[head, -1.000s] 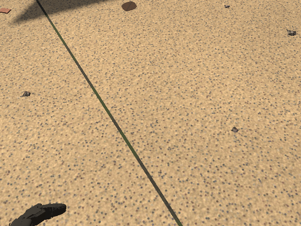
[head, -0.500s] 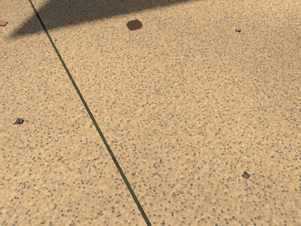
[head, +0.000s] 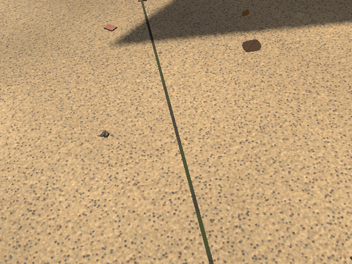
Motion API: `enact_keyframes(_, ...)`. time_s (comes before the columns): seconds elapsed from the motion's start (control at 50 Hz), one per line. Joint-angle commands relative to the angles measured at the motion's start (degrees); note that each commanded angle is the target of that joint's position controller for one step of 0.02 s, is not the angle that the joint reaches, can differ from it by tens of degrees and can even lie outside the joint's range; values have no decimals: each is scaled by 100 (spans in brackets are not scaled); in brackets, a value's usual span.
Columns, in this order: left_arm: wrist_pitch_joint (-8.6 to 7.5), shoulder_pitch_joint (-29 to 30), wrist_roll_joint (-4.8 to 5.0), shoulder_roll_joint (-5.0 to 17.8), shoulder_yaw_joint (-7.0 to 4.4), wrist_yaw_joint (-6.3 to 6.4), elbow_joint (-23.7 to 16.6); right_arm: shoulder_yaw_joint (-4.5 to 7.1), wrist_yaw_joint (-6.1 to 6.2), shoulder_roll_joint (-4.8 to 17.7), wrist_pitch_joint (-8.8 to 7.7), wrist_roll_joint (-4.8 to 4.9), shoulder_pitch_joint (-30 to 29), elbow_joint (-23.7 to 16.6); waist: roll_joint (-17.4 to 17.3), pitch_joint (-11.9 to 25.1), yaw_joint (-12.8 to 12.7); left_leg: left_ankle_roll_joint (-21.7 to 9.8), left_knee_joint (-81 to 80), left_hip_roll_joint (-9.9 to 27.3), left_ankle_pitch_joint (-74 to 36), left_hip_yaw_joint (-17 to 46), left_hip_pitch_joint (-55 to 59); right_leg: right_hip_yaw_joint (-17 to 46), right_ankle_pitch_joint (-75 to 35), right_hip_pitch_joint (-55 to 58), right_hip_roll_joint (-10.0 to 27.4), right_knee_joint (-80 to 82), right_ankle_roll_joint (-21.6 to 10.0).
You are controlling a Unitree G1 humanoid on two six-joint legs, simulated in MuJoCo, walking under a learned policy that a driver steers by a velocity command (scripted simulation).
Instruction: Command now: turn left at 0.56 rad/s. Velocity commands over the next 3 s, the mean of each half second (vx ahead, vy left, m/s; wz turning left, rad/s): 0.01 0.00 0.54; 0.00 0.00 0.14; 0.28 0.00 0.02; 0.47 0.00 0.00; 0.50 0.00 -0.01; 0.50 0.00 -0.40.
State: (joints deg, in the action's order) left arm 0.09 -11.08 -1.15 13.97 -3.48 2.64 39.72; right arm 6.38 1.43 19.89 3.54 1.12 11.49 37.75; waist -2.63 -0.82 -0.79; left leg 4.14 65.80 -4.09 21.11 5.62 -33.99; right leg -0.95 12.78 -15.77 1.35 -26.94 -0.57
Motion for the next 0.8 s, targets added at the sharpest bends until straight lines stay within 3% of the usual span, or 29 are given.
enact_keyframes(0.02,-10,121,2,842,-201,70,-386,-16,-19,138,-40,42,-372,-579,1143,279,-132,223,-285,300,-129,-266,-598,850,-1720,1093,1251,810,-1085)
enact_keyframes(0.1,51,79,50,1180,-335,30,-339,-113,-141,30,-54,7,-536,-776,1339,488,-236,142,-1510,543,246,-602,292,580,-2034,1096,1513,700,-1175)
enact_keyframes(0.16,47,100,140,1284,-387,-39,-289,-57,-202,173,-21,22,-420,-795,1431,527,-195,-53,-2313,468,151,-860,850,478,-2217,1028,1655,549,-1148)
enact_keyframes(0.2,36,232,254,1296,-399,-56,-254,-25,-243,146,-2,21,-130,-718,1367,536,34,-324,-3386,375,-503,-1002,1421,296,-2193,910,1627,200,-929)
enact_keyframes(0.22,20,144,293,1182,-377,-61,-181,19,-229,193,-3,5,110,-623,1212,580,136,-512,-4037,241,-1042,-1016,1986,76,-1908,652,1486,-154,-668)
enact_keyframes(0.24,-6,-135,216,957,-329,-88,-73,119,-177,478,-13,-1,337,-590,498,693,146,-755,-4402,540,-2111,-371,2917,-384,-1043,-98,1178,-999,-199)
enact_keyframes(0.26,-33,-74,-147,513,-157,-143,-367,282,-77,1270,-40,-45,457,-722,-1581,741,-15,-1553,-4205,2189,-4713,1844,3946,-846,2178,-2009,367,-2880,444)
enact_keyframes(0.28,-74,550,-80,767,-222,-91,-531,220,-132,1140,-161,-259,534,-791,-1280,1052,490,-2526,-4376,2711,-4691,2406,3504,110,2752,-2506,-30,-3903,557)
enact_keyframes(0.3,-54,761,67,962,-283,-59,-535,157,-155,960,-262,-299,393,-740,-733,855,475,-2395,-4502,2380,-4000,1974,3265,382,2357,-2544,70,-4280,501)
enact_keyframes(0.32,-23,714,105,971,-309,-20,-471,115,-121,802,-311,-198,58,-709,-513,629,276,-2045,-4505,2018,-3471,1587,3066,461,1822,-2582,137,-4191,451)
enact_keyframes(0.34,10,614,56,961,-326,32,-369,56,-82,625,-298,-77,-197,-740,-347,569,168,-1794,-4497,1786,-3172,1391,2951,511,1446,-2558,178,-4032,467)
enact_keyframes(0.36,27,499,20,975,-343,52,-349,18,-47,581,-273,-23,-379,-760,-438,545,56,-1727,-4510,1646,-3248,1258,2698,493,1138,-2338,123,-3999,512)
enact_keyframes(0.4,18,252,64,887,-321,7,-237,-49,4,454,-255,-89,-440,-753,-495,733,-35,-1719,-4513,1508,-3337,1047,2594,400,754,-1986,6,-3929,571)
enact_keyframes(0.48,19,401,97,648,-192,-45,-237,-77,46,430,-255,-123,-322,-619,-521,730,112,-1684,-4489,1423,-2802,1019,2590,377,551,-1536,46,-2653,593)
enact_keyframes(0.58,-11,464,142,720,-171,-128,-287,-115,-36,456,-220,-160,-326,-499,-627,462,257,-1786,-4464,1490,-2040,1399,2130,306,868,-702,12,-1544,467)
enact_keyframes(0.62,-55,320,147,649,-154,-168,-252,-181,-57,340,-220,-119,-438,-448,-552,403,119,-1690,-4317,1406,-2025,1479,2034,255,546,-244,-28,-717,368)
enact_keyframes(0.64,-92,154,117,563,-129,-198,-193,-230,-59,231,-225,-84,-488,-412,-457,401,-40,-1533,-4216,1275,-1984,1414,1895,196,-131,245,-60,114,283)
enact_keyframes(0.66,-128,100,25,627,-117,-209,-203,-282,-62,81,-264,-109,-280,-333,-247,473,-26,-1243,-4150,1090,-1693,1347,1706,441,-887,779,143,502,181)
enact_keyframes(0.68,-142,3,-58,1006,-177,-182,-260,-316,-69,-28,-320,-228,-45,-310,442,633,169,-898,-3674,695,-1021,971,1452,1030,-2137,1224,821,409,-67)
enact_keyframes(0.7,-143,296,-61,1053,-173,-201,-166,-304,-80,-93,-350,-216,195,-280,1348,628,553,-606,-3672,274,-299,309,1680,1300,-1738,659,1053,384,-571)
enact_keyframes(0.72,-163,542,-24,652,-74,-237,-284,-281,-63,99,-341,-275,37,-207,1210,546,399,-429,-3747,356,-427,267,2048,1295,-923,287,945,558,-665)
enact_keyframes(0.74,-177,575,-18,570,-51,-245,-280,-237,-59,171,-315,-254,-182,-212,1104,400,289,-425,-3769,327,-622,260,2017,1092,-372,247,710,531,-465)
enact_keyframes(0.8,-245,373,10,680,-52,-214,-237,-240,-48,56,-232,-209,-276,-191,810,188,144,-537,-3851,378,-1000,390,1923,806,-71,219,442,393,-176)
